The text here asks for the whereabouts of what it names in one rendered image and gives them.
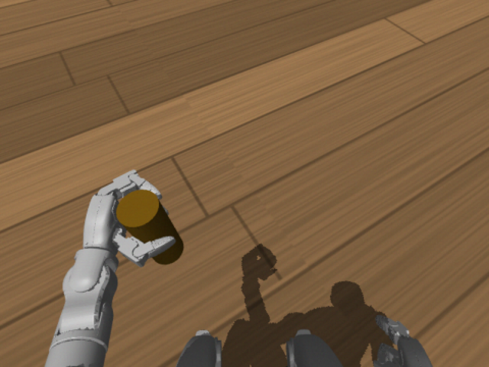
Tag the left robot arm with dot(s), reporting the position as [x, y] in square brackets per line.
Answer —
[82, 335]

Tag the can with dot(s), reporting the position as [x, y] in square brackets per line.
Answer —
[142, 214]

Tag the right robot hand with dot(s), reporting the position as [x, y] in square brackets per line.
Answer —
[410, 352]

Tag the left robot hand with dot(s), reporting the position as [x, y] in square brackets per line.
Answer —
[102, 228]

